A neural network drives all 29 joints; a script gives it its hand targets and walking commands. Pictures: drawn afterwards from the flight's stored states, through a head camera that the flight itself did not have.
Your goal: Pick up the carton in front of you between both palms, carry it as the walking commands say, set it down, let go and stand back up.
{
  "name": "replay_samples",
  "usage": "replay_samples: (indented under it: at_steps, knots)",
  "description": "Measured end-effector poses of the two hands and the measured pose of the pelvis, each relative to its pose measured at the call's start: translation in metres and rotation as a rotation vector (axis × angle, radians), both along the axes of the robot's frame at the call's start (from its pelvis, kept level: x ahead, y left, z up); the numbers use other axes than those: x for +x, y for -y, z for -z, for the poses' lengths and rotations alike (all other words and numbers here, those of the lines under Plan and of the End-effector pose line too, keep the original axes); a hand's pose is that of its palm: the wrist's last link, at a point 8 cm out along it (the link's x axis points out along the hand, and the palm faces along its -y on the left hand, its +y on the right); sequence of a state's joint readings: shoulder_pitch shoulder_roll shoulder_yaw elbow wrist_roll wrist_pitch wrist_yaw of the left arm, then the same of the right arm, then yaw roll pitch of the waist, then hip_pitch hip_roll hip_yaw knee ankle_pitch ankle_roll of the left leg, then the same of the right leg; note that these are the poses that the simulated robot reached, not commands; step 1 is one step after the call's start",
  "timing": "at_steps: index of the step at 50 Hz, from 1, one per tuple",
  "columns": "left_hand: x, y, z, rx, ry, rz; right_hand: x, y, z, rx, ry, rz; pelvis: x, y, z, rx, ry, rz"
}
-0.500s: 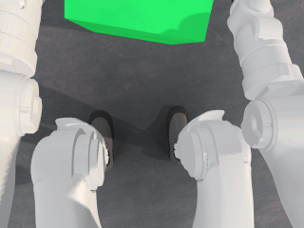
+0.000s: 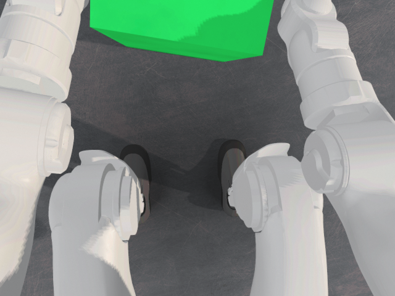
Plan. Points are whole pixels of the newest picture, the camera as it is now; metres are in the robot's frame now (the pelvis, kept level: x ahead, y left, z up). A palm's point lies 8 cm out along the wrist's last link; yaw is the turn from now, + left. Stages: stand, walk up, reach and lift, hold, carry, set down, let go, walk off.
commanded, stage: reach and lift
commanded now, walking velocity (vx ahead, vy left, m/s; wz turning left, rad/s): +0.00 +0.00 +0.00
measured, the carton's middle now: out of the picture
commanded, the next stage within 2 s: none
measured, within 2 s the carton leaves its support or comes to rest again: leaves its support in 0.28 s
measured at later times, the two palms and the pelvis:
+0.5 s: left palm out of the picture +0.54 +0.17 -0.08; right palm out of the picture +0.54 -0.13 -0.08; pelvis +0.01 -0.01 +0.02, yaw +3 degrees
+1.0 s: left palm out of the picture +0.50 +0.17 +0.08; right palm out of the picture +0.50 -0.13 +0.08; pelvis +0.01 -0.01 +0.13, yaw +3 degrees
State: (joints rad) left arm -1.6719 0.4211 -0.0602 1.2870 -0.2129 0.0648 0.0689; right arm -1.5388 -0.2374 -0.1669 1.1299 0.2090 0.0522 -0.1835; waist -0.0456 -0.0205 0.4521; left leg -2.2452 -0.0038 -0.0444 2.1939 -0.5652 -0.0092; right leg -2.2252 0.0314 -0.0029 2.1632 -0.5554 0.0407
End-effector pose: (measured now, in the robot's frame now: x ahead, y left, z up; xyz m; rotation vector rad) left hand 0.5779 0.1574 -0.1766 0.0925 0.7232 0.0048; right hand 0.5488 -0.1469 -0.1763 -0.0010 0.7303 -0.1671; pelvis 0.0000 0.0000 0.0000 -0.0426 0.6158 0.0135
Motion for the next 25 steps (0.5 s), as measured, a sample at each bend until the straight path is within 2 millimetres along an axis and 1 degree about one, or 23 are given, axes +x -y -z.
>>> replay_samples:
  at_steps: [3,7,11,14,16,18,20,25]
  knots:
    - [0.002,0.0,-0.001,0.0,-0.009,0.003,0.001,-0.002,0.0,0.013,-0.006,0.002,-0.001,-0.001,0.002,-0.005,0.013,-0.001]
    - [0.004,0.0,-0.001,-0.01,-0.022,0.006,0.005,0.0,-0.001,0.016,-0.018,-0.02,-0.001,-0.003,0.01,-0.007,0.014,-0.004]
    - [0.001,0.0,0.0,-0.02,-0.02,0.006,0.007,0.001,-0.003,0.008,-0.032,-0.029,0.002,-0.005,0.015,-0.004,0.011,-0.005]
    - [-0.004,0.001,-0.002,-0.018,-0.019,-0.005,0.008,0.001,-0.009,0.0,-0.033,-0.012,0.005,-0.005,0.015,-0.001,-0.008,-0.006]
    - [-0.009,0.004,-0.007,-0.006,-0.016,-0.03,0.006,-0.001,-0.018,-0.024,-0.03,0.017,0.007,-0.004,0.013,0.0,-0.022,-0.01]
    - [-0.014,0.003,-0.018,-0.01,-0.006,-0.044,0.003,-0.003,-0.03,-0.016,-0.018,0.024,0.008,-0.003,0.008,0.002,-0.022,-0.018]
    - [-0.02,0.001,-0.036,-0.017,0.012,-0.058,-0.002,-0.005,-0.047,-0.009,0.002,0.022,0.007,0.0,0.002,0.005,-0.016,-0.026]
    - [-0.038,-0.011,-0.097,-0.035,0.041,-0.115,-0.014,-0.016,-0.099,0.027,0.035,0.002,0.005,0.008,-0.02,0.014,-0.059,-0.038]
